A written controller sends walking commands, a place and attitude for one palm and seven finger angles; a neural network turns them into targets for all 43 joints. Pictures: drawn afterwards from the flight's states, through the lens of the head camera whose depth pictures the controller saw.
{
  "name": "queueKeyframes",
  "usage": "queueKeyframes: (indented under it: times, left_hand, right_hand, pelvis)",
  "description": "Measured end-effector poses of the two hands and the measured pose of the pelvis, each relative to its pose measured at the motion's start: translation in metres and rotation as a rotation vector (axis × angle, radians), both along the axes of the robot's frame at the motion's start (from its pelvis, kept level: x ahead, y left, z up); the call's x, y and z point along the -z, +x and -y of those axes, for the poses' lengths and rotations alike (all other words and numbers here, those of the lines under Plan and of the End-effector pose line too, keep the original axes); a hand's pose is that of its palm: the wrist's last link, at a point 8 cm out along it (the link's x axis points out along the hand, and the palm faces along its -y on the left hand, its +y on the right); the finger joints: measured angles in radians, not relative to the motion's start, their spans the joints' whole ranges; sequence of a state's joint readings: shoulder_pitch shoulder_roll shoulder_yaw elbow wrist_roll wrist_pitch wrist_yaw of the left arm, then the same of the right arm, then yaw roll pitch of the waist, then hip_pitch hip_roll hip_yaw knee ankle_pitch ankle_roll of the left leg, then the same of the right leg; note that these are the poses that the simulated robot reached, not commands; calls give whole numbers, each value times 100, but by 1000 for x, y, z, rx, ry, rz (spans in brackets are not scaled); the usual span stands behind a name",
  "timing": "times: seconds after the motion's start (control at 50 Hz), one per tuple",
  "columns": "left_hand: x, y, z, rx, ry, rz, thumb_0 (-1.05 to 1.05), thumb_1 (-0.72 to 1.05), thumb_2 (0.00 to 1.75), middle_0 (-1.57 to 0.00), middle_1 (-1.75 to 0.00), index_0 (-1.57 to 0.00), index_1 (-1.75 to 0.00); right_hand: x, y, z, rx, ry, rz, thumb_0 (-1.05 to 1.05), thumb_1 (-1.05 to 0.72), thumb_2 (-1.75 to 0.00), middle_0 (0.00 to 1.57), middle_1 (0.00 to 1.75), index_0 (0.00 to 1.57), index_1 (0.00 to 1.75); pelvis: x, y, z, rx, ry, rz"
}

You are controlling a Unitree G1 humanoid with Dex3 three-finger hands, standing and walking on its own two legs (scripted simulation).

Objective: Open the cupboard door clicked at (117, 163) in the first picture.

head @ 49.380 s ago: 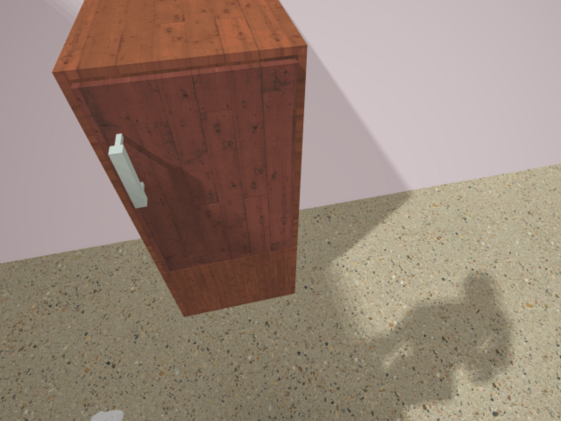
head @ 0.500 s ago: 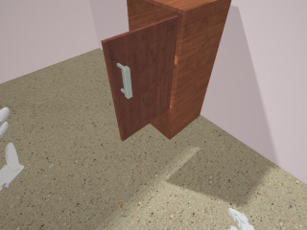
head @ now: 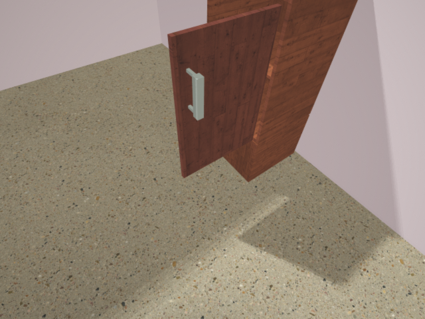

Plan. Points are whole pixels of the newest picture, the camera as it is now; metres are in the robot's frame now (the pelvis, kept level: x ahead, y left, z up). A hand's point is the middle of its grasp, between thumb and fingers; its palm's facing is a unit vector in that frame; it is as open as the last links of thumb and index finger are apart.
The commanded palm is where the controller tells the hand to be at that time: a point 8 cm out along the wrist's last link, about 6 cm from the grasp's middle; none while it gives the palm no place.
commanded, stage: let the arm hang, fingers relaxed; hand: left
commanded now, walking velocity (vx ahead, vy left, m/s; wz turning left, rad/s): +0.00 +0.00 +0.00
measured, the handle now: (194, 94) +0.70 +0.10 +0.01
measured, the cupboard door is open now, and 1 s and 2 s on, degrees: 90 90 90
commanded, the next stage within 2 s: look to check the result in 0.70 s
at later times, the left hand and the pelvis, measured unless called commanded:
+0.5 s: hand out of the picture +0.05 +0.22 -0.16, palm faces +0.00 -0.97 -0.26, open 7.4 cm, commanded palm none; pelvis +0.00 +0.02 +0.01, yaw -1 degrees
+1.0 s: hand out of the picture +0.09 +0.24 -0.15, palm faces -0.02 -0.95 -0.30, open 7.4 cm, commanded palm none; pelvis +0.03 +0.01 +0.01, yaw -1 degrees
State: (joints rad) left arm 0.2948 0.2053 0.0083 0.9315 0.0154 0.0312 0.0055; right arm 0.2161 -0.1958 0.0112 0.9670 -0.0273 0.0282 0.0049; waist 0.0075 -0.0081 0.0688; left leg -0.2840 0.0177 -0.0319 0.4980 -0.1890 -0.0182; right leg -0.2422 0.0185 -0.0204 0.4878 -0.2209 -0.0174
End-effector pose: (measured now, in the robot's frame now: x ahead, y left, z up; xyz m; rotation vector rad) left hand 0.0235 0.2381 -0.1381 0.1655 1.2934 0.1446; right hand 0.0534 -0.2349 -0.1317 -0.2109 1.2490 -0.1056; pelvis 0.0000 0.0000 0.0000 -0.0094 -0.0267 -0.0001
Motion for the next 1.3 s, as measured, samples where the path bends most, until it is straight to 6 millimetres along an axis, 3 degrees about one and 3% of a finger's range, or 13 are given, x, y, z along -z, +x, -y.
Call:
queueKeyframes:
  times: [0.1,0.18,0.28,0.4,0.52,0.64,0.96,1.3]
  left_hand:
    - [-5,-39,-17,-31,43,-117,0,96,89,-21,-30,-21,-30]
    - [-10,-49,-27,-42,69,-156,0,94,89,-20,-30,-20,-30]
    - [-11,-39,-33,-38,78,-143,1,92,90,-20,-30,-20,-30]
    - [-9,-9,-34,-14,66,-79,1,91,90,-20,-30,-20,-30]
    - [-10,22,-31,13,54,-16,1,91,90,-20,-30,-20,-30]
    - [-12,41,-32,29,55,10,1,91,90,-20,-30,-20,-30]
    - [-20,56,-47,29,99,-7,1,91,90,-20,-30,-20,-30]
    - [-26,87,-55,49,123,24,1,91,90,-20,-30,-20,-30]
  right_hand:
    - [8,-30,-1,33,10,-92,1,-91,-90,20,30,21,30]
    - [11,-47,-3,57,15,-134,1,-91,-90,20,30,21,30]
    - [13,-61,-6,76,17,-168,1,-91,-90,20,30,20,30]
    - [11,-63,-9,91,12,-170,1,-91,-90,20,30,20,30]
    - [9,-50,-9,91,6,-140,1,-91,-90,20,30,20,30]
    - [6,-28,-4,82,-3,-100,1,-91,-90,20,30,21,30]
    - [-5,28,21,40,-54,-31,1,-91,-90,20,30,21,30]
    - [-15,59,40,22,-93,-3,1,-91,-90,21,30,21,30]
  pelvis:
    - [-2,-2,-2,0,-6,6]
    - [-3,-2,-6,3,-4,10]
    - [-4,-2,-10,7,0,9]
    - [-5,1,-14,11,6,10]
    - [-6,5,-16,12,10,10]
    - [-7,9,-16,14,10,7]
    - [-10,25,-13,13,8,1]
    - [-12,41,-9,13,9,-5]
